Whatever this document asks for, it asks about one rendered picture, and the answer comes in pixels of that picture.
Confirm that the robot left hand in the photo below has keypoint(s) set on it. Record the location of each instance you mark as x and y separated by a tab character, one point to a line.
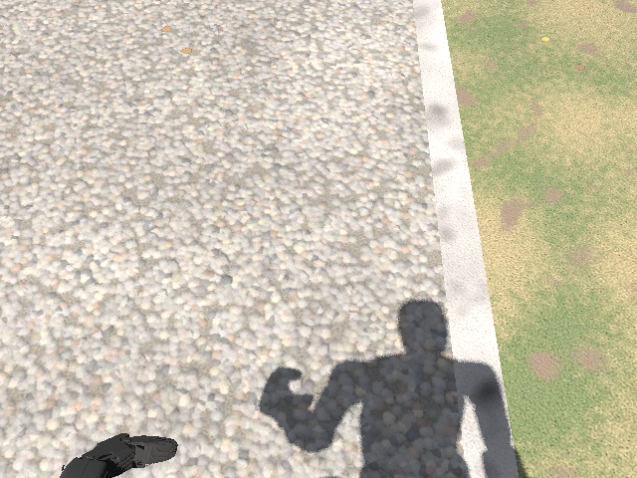
120	453

